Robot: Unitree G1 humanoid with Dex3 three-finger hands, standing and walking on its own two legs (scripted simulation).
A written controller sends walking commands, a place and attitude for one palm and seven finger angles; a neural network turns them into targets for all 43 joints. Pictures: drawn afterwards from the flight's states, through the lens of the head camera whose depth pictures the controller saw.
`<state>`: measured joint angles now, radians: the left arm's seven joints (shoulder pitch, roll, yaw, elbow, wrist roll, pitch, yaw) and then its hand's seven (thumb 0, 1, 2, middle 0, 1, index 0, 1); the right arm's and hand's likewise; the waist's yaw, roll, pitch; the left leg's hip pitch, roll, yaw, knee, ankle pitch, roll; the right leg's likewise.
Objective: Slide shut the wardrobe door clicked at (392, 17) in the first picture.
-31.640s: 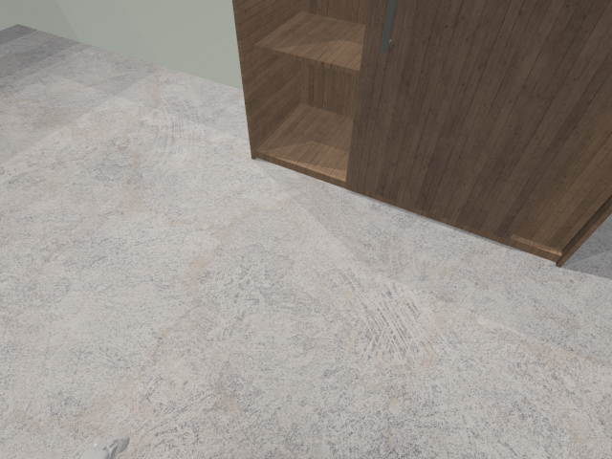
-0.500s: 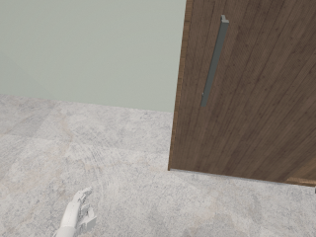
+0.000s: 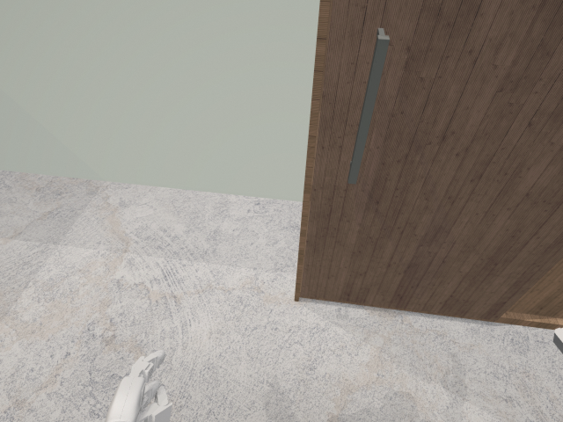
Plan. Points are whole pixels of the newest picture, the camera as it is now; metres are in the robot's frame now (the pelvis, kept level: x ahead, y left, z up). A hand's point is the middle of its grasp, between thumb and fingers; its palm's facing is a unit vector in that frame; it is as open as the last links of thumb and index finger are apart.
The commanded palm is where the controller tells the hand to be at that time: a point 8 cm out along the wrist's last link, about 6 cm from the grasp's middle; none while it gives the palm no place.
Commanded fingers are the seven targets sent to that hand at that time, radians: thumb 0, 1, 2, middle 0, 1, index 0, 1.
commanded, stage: stop stepping back and stand still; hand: right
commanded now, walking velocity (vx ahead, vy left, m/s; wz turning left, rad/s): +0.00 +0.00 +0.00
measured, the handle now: (364, 115) +0.68 -0.13 +0.10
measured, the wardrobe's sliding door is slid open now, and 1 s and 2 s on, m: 0.00 0.00 0.00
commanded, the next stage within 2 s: let the arm hang, fingers relaxed in 0.16 s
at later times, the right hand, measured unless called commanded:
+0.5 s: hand out of the picture +0.11 -0.20 -0.15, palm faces -0.07 +0.96 -0.29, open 7.4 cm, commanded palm none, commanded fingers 0.00 -0.90 -0.90 0.20 0.30 0.20 0.30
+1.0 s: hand out of the picture +0.01 -0.19 -0.17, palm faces -0.03 +0.97 -0.26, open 7.4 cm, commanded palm none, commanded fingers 0.00 -0.90 -0.90 0.20 0.30 0.20 0.30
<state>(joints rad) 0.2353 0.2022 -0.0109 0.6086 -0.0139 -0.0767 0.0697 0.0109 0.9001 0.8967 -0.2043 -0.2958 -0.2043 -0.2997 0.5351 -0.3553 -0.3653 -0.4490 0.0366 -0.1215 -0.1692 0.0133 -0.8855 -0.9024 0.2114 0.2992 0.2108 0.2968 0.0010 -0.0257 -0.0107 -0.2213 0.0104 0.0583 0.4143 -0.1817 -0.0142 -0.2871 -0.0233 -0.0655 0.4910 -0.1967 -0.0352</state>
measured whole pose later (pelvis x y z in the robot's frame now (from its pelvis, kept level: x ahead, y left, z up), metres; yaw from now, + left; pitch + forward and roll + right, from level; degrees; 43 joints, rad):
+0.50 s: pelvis -0.01 +0.00 -0.01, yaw +0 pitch +0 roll +0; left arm 0.14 0.30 0.00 0.86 0.03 0.02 -0.03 0.01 0.90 0.90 -0.20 -0.30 -0.20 -0.30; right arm 0.22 -0.25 0.01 0.75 -0.03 0.06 0.00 0.01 -0.90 -0.90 0.20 0.30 0.20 0.29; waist 0.03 -0.04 0.03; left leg -0.32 0.04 0.04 0.58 -0.25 -0.02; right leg -0.34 0.00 -0.08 0.57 -0.22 -0.05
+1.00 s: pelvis +0.01 +0.01 +0.00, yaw +1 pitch -1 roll +0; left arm 0.23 0.19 0.00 1.11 0.02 0.02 0.01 0.00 0.90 0.90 -0.20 -0.30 -0.20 -0.30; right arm 0.25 -0.21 0.01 1.16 -0.02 0.01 -0.02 0.00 -0.91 -0.90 0.20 0.30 0.20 0.29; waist 0.00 -0.03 0.05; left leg -0.19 0.02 0.04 0.39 -0.19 -0.01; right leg -0.21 -0.01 -0.09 0.40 -0.17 -0.03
